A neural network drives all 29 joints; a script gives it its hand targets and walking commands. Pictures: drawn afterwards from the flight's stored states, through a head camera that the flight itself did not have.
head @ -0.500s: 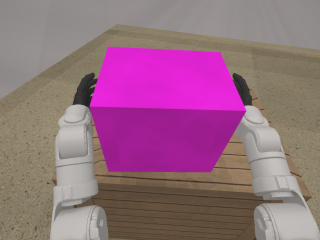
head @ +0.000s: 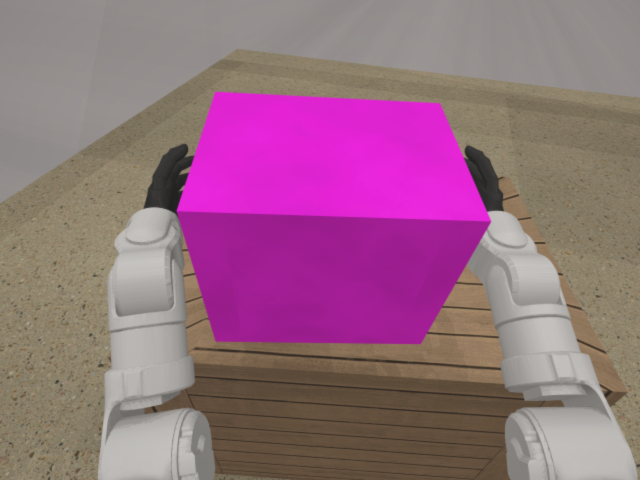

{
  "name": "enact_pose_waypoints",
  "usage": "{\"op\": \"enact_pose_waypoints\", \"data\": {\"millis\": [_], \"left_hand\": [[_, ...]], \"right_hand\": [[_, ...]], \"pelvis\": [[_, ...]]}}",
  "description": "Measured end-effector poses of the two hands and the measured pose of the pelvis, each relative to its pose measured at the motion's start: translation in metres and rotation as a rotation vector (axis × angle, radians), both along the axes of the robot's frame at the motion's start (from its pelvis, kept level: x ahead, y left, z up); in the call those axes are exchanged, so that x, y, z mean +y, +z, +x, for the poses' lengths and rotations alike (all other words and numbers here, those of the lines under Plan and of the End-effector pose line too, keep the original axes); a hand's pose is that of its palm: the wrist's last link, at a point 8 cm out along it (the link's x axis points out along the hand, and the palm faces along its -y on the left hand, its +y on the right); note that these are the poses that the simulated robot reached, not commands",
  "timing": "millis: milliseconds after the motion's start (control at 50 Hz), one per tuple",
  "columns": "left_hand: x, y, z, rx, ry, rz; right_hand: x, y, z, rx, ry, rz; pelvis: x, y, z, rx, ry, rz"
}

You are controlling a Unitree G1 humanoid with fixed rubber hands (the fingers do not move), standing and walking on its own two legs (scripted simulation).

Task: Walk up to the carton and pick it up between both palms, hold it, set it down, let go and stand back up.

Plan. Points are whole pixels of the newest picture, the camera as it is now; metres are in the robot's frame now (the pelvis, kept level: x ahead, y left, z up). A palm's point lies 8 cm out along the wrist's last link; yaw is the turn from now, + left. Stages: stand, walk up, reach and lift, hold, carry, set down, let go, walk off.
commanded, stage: hold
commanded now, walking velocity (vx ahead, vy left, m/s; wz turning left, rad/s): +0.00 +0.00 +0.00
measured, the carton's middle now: (324, 225) +0.38 +0.01 +0.15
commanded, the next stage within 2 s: none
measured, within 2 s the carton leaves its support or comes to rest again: neither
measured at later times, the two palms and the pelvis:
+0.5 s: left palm (165, 212) +0.35 +0.19 +0.20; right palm (479, 209) +0.36 -0.18 +0.19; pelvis +0.00 +0.00 +0.00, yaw +0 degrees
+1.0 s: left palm (163, 216) +0.35 +0.20 +0.20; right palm (480, 214) +0.35 -0.17 +0.19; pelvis +0.00 +0.00 +0.00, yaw +1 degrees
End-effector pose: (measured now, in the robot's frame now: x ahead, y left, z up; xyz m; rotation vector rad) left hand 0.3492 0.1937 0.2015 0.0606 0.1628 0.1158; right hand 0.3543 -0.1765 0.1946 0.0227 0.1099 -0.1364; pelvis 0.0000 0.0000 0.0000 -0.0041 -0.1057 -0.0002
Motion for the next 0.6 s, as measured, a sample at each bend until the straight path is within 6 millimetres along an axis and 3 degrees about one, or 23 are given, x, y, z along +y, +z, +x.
{"op": "enact_pose_waypoints", "data": {"millis": [380, 600], "left_hand": [[0.002, -0.005, 0.000, 0.006, 0.001, -0.010], [-0.002, 0.000, 0.004, -0.003, 0.023, -0.006]], "right_hand": [[0.002, 0.000, 0.001, 0.003, 0.000, -0.007], [-0.002, 0.001, 0.011, -0.007, 0.022, -0.005]], "pelvis": [[0.002, 0.000, 0.002, 0.000, -0.001, -0.001], [0.000, 0.000, 0.005, 0.008, 0.009, -0.003]]}}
